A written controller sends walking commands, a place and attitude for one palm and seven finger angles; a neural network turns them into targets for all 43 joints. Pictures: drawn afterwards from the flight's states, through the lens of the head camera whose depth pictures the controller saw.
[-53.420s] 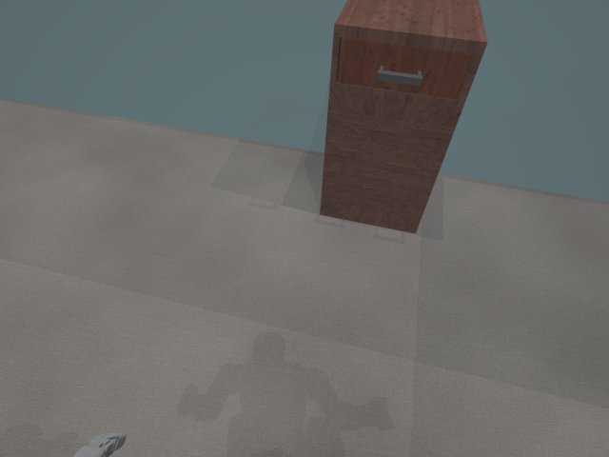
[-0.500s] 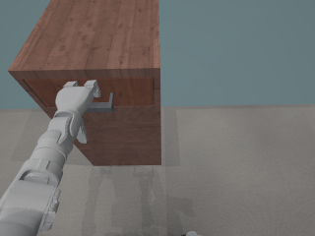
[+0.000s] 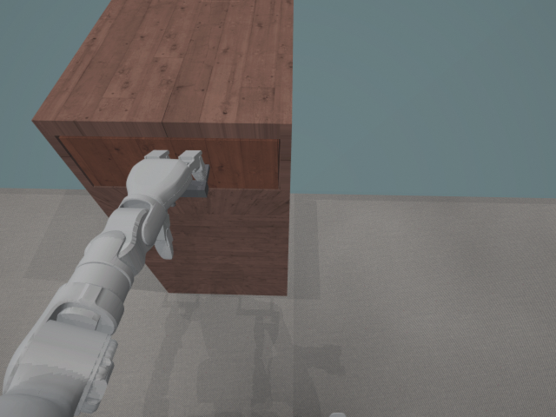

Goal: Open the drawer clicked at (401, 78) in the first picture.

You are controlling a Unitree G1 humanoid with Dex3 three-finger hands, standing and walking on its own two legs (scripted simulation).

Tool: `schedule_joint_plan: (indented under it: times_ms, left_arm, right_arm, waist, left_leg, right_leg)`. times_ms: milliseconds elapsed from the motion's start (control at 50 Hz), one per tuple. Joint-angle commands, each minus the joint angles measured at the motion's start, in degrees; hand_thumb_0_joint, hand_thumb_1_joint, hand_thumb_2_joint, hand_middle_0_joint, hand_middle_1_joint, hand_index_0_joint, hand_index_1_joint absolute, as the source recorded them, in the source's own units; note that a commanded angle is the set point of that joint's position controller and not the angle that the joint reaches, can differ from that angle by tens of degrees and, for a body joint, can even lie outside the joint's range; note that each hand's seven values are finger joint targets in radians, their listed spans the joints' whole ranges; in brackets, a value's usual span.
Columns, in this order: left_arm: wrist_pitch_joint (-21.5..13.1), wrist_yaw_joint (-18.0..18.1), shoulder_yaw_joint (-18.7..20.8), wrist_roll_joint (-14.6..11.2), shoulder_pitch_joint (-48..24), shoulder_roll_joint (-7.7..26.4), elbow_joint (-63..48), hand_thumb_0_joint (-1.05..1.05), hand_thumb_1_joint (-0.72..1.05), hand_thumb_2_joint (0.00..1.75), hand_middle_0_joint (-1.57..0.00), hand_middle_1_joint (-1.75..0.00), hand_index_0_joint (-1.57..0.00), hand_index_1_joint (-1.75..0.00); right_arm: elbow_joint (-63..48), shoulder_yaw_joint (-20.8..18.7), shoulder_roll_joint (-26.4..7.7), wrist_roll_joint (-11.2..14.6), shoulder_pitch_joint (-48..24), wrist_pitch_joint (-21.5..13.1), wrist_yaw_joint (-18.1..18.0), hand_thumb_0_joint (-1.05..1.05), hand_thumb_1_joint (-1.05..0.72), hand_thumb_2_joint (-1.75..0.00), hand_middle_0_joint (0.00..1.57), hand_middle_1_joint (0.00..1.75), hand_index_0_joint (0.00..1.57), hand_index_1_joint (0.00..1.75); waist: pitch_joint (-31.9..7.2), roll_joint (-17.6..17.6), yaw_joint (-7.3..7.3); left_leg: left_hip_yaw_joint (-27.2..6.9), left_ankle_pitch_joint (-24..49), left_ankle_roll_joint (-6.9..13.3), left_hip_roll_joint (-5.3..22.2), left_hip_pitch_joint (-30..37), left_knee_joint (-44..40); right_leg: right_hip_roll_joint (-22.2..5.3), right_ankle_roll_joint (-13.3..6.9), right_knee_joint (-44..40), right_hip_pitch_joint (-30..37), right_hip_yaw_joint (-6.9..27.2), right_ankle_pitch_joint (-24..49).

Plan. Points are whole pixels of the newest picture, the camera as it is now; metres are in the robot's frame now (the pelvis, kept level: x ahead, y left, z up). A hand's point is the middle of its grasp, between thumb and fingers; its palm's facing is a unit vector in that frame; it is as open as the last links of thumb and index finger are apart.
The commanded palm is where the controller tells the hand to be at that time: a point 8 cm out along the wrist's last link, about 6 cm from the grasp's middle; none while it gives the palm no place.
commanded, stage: re-aim the fingers above the handle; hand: left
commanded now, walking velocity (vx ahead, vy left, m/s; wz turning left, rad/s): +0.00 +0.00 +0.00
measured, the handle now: (173, 178) +0.53 +0.20 -0.03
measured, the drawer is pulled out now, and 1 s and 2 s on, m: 0.00 0.00 0.00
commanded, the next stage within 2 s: lower the fingers behind the handle in 0.44 s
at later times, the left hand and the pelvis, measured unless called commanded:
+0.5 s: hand (189, 196) +0.45 +0.15 +0.03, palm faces -0.10 -0.09 -0.99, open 13.8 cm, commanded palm +0.44 +0.21 +0.09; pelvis -0.01 +0.00 -0.01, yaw +0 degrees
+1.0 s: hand (170, 203) +0.45 +0.19 +0.00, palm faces -0.08 -0.09 -0.99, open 14.0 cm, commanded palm +0.43 +0.21 +0.05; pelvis +0.00 +0.01 -0.02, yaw +0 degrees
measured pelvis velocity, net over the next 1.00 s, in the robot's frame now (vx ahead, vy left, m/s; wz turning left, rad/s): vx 0.00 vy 0.01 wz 0.00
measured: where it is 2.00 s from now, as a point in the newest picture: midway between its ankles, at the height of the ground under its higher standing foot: outside the picture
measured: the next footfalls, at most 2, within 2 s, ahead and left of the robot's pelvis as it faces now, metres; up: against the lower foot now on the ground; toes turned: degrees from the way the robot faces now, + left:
none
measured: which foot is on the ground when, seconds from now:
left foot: down 0.00-1.00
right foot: down 0.00-1.00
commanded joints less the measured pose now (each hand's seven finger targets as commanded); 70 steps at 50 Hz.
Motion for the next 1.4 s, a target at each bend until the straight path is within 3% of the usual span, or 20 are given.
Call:
schedule_joint_plan:
  times_ms: [0, 60, 120, 220, 260, 300, 380, 460, 560, 640, 720, 760, 800, 820, 880, 960, 1080, 1200, 1300, 1380]
  left_arm:
    - [-5.44, 9.83, 15.24, 3.29, -24.09, 21.78, -14.85, 0.00, -0.50, 0.30, -0.30, -1.20, -0.30, -1.20]
    - [-2.09, 17.28, 19.93, 4.92, -22.46, 26.03, -15.27, 0.00, -0.50, 0.30, -0.30, -1.20, -0.30, -1.20]
    - [4.88, 20.16, 15.72, 6.05, -21.25, 22.47, -10.27, 0.00, -0.50, 0.30, -0.30, -1.20, -0.30, -1.20]
    - [12.39, 10.35, 3.99, 1.67, -24.04, 12.43, -2.17, 0.00, -0.50, 0.30, -0.30, -1.20, -0.30, -1.20]
    - [9.97, 4.31, -4.54, -1.91, -28.55, 3.22, -6.44, 0.00, -0.50, 0.30, -0.30, -1.20, -0.30, -1.20]
    - [4.84, -0.12, -4.07, -3.59, -29.74, 4.30, -11.34, 0.00, -0.50, 0.30, -0.30, -1.20, -0.30, -1.20]
    - [-5.05, 0.47, 1.40, -1.73, -34.08, 10.41, -17.41, 0.00, -0.50, 0.30, -0.30, -1.20, -0.30, -1.20]
    - [-5.23, 10.92, 18.62, 2.92, -30.28, 28.07, -11.39, 0.00, -0.50, 0.30, -0.30, -1.20, -0.30, -1.20]
    - [7.76, 21.19, 14.38, 5.29, -20.49, 21.23, -2.22, 0.00, -0.50, 0.30, -0.30, -1.20, -0.30, -1.20]
    - [16.80, 14.21, 7.55, 4.00, -21.76, 16.16, 4.23, 0.00, -0.50, 0.30, -0.30, -1.20, -0.30, -1.20]
    - [10.10, 2.65, 0.12, -1.44, -28.24, 8.56, -8.34, 0.00, -0.50, 0.30, -0.30, -1.20, -0.30, -1.20]
    - [2.81, 0.08, -0.56, -2.21, -31.65, 8.61, -15.62, 0.00, -0.50, 0.30, -0.30, -1.20, -0.30, -1.20]
    - [-1.25, 0.77, 2.11, -1.14, -26.26, 10.05, -14.99, 0.00, -0.50, 0.30, -0.30, -1.20, -0.30, -1.20]
    - [-2.53, 1.12, -0.26, -0.46, -24.60, 6.65, -13.56, 0.00, -0.50, 0.30, -0.30, -1.20, -0.30, -1.20]
    - [-7.08, 4.38, 3.24, 1.66, -22.62, 8.24, -9.98, 0.00, -0.50, 0.30, -0.30, -1.20, -0.30, -1.20]
    - [-4.17, 13.14, 11.01, 4.40, -20.74, 14.50, -5.29, 0.00, -0.50, 0.30, -0.30, -1.20, -0.30, -1.20]
    - [5.10, 22.68, 13.03, 7.87, -28.02, 17.28, -6.86, 0.00, -0.50, 0.30, -0.30, -1.20, -0.30, -1.20]
    - [11.36, 15.93, 7.27, 4.08, -28.78, 13.95, 0.22, 0.00, -0.50, 0.30, -0.30, -1.20, -0.30, -1.20]
    - [5.69, 8.61, 5.02, 2.47, -23.17, 12.12, 4.05, 0.00, -0.50, 0.30, -0.30, -1.20, -0.30, -1.20]
    - [-0.32, 7.35, 4.61, 2.94, -20.67, 11.33, 3.84, 0.00, -0.50, 0.30, -0.30, -1.20, -0.30, -1.20]
  right_arm:
    - [-4.28, -2.62, -6.80, -0.90, 3.69, -1.56, -0.32, 0.00, -0.90, -0.90, 0.20, 0.30, 0.20, 0.30]
    - [-4.31, -2.08, -6.60, -1.46, 1.48, -1.67, 0.83, 0.00, -0.90, -0.90, 0.20, 0.30, 0.20, 0.30]
    - [-3.74, -2.29, -6.85, -1.00, 1.48, -1.99, 1.64, 0.00, -0.90, -0.90, 0.20, 0.30, 0.20, 0.30]
    - [-3.25, -3.40, -8.78, 1.07, 4.17, -1.74, 0.78, 0.00, -0.90, -0.90, 0.20, 0.30, 0.20, 0.30]
    - [-3.62, -3.49, -8.89, 1.05, 4.06, -1.95, -0.26, 0.00, -0.90, -0.90, 0.20, 0.30, 0.20, 0.30]
    - [-3.26, -3.42, -9.12, 0.34, 3.82, -2.57, -1.58, 0.00, -0.90, -0.90, 0.20, 0.30, 0.20, 0.30]
    - [-2.51, -2.84, -7.63, -0.63, 5.64, -3.38, -2.41, 0.00, -0.90, -0.90, 0.20, 0.30, 0.20, 0.30]
    - [-1.61, -1.86, -8.01, -0.97, 5.17, -2.68, -0.98, 0.00, -0.90, -0.90, 0.20, 0.30, 0.20, 0.30]
    - [-3.54, -0.79, -6.70, -1.13, 1.52, -2.32, 1.27, 0.00, -0.90, -0.90, 0.20, 0.30, 0.20, 0.30]
    - [-3.36, -2.17, -8.74, 0.65, 4.87, -0.94, 1.84, 0.00, -0.90, -0.90, 0.20, 0.30, 0.20, 0.30]
    - [-4.61, -3.47, -9.70, 0.62, 5.27, -1.26, -0.87, 0.00, -0.90, -0.90, 0.20, 0.30, 0.20, 0.30]
    - [-3.95, -3.34, -8.86, 0.00, 5.48, -2.24, -2.28, 0.00, -0.90, -0.90, 0.20, 0.30, 0.20, 0.30]
    - [-2.08, -3.78, -8.23, -0.64, 7.30, -2.94, -2.33, 0.00, -0.90, -0.90, 0.20, 0.30, 0.20, 0.30]
    - [-1.43, -3.45, -7.60, -0.88, 7.56, -2.97, -2.02, 0.00, -0.90, -0.90, 0.20, 0.30, 0.20, 0.30]
    - [-0.43, -3.49, -7.18, -1.25, 8.02, -2.15, -0.58, 0.00, -0.90, -0.90, 0.20, 0.30, 0.20, 0.30]
    - [-1.13, -3.39, -7.44, -1.51, 7.28, -1.65, 1.85, 0.00, -0.90, -0.90, 0.20, 0.30, 0.20, 0.30]
    - [-2.11, -3.59, -7.84, -2.48, 6.83, -1.25, 3.48, 0.00, -0.90, -0.90, 0.20, 0.30, 0.20, 0.30]
    - [-1.63, -3.48, -8.54, -0.82, 7.40, -0.73, 1.77, 0.00, -0.90, -0.90, 0.20, 0.30, 0.20, 0.30]
    - [-1.71, -2.54, -8.67, -0.39, 7.49, -1.45, -0.24, 0.00, -0.90, -0.90, 0.20, 0.30, 0.20, 0.30]
    - [-2.15, -2.33, -8.23, -0.45, 8.03, -2.35, -0.64, 0.00, -0.90, -0.90, 0.20, 0.30, 0.20, 0.30]
  waist:
    - [-21.07, 1.52, 1.98]
    - [-23.46, 3.23, 4.16]
    - [-25.56, 2.57, 3.09]
    - [-26.48, -5.50, -2.45]
    - [-24.30, -7.33, -5.96]
    - [-21.59, -6.85, -6.07]
    - [-19.96, 0.22, -4.32]
    - [-19.60, 3.46, 1.70]
    - [-25.75, 1.53, 3.96]
    - [-29.41, -5.25, 0.50]
    - [-29.24, -8.42, -4.86]
    - [-26.98, -3.81, -5.53]
    - [-26.12, 1.75, -3.65]
    - [-23.27, 3.15, -3.88]
    - [-16.45, 2.31, -2.66]
    - [-18.35, 4.70, 0.72]
    - [-33.31, 3.61, -0.47]
    - [-31.42, -2.45, -3.56]
    - [-22.37, -5.22, -3.72]
    - [-18.05, -4.03, -3.45]
  left_leg:
    - [-0.58, 25.55, 0.82, -2.31, 2.08, -0.92]
    - [0.44, 26.26, 0.23, -2.92, -1.42, 0.04]
    - [1.86, 25.32, -0.07, -2.63, -0.88, -0.29]
    - [2.21, 21.76, 1.23, -1.61, 2.81, -2.48]
    - [1.04, 20.04, 1.87, -1.46, 6.17, -2.69]
    - [0.01, 18.61, 2.36, -1.79, 7.82, -2.40]
    - [-1.59, 19.86, 1.61, -2.24, 8.28, -0.96]
    - [-1.98, 20.88, 0.39, -2.65, -1.23, 0.39]
    - [1.79, 25.09, -0.67, -2.87, -4.53, 0.87]
    - [2.55, 25.21, 0.15, -1.21, -1.71, -0.79]
    - [0.53, 25.50, 2.19, -1.04, 5.69, -0.62]
    - [-0.80, 26.77, 2.22, -1.06, 9.21, -0.22]
    - [-1.97, 34.64, 1.20, -0.58, 13.52, 1.34]
    - [-2.17, 36.59, 0.62, -0.36, 12.93, 2.28]
    - [-2.85, 32.73, -0.66, -0.27, 6.33, 3.86]
    - [-2.46, 29.86, -1.57, -0.93, -1.26, 4.81]
    - [-1.46, 32.80, -0.73, -1.01, -0.22, 7.99]
    - [0.08, 23.50, 1.06, -1.28, -1.31, 4.99]
    - [0.15, 16.19, 1.87, -1.57, -5.11, 3.55]
    - [0.30, 12.53, 1.78, -1.80, -9.01, 4.72]
  right_leg:
    - [1.80, -2.45, 1.66, 15.29, 0.71, 19.88]
    - [1.91, -2.59, 3.58, 16.98, 0.88, 21.18]
    - [2.12, -2.19, 3.21, 17.41, 0.43, 21.49]
    - [2.02, -0.72, -1.68, 19.66, 0.55, 21.25]
    - [1.81, -0.39, -3.66, 17.40, 0.60, 19.18]
    - [1.73, -0.38, -3.91, 15.16, 0.60, 17.24]
    - [1.53, -1.50, -1.76, 9.79, 0.44, 14.10]
    - [1.95, -2.69, 3.03, 9.68, 0.20, 13.17]
    - [2.23, -2.54, 4.92, 15.83, -0.35, 19.97]
    - [2.26, -1.13, 1.89, 19.56, 0.14, 23.51]
    - [2.09, -0.20, -1.34, 18.55, 0.62, 23.54]
    - [1.93, -0.49, -1.15, 14.47, 0.79, 21.25]
    - [2.42, -1.06, 0.27, 8.87, 0.02, 20.06]
    - [2.40, -1.10, 0.68, 5.66, -0.46, 18.73]
    - [2.57, -2.10, 2.70, 0.60, -1.08, 14.97]
    - [2.92, -3.34, 6.69, 0.49, -1.83, 13.87]
    - [2.86, -2.34, 9.68, 5.51, -1.12, 20.30]
    - [2.51, -1.13, 4.83, 11.49, 0.30, 20.29]
    - [2.10, -1.18, 2.96, 9.66, 0.75, 15.38]
    - [2.01, -1.60, 3.80, 6.00, 1.27, 12.16]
